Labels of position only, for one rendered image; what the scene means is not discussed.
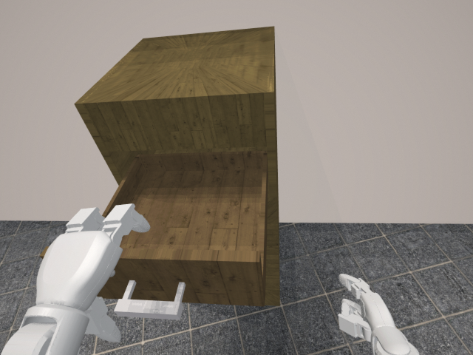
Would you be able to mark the cabinet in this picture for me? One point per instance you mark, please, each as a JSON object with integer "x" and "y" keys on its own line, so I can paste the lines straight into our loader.
{"x": 202, "y": 92}

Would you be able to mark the robot right forearm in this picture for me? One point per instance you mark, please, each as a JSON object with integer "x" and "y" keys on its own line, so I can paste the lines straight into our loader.
{"x": 387, "y": 340}

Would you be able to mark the left robot hand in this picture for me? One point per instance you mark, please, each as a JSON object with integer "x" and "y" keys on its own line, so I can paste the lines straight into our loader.
{"x": 78, "y": 264}

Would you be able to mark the drawer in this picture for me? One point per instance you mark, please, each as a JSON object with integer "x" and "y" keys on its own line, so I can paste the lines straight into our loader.
{"x": 208, "y": 216}

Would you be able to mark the handle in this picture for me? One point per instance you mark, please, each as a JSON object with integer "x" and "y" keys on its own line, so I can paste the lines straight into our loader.
{"x": 150, "y": 308}

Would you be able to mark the robot left forearm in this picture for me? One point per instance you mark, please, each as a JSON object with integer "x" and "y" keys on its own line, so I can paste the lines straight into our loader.
{"x": 49, "y": 329}

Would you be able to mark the right robot hand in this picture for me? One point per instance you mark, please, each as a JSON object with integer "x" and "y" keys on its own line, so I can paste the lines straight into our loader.
{"x": 360, "y": 320}

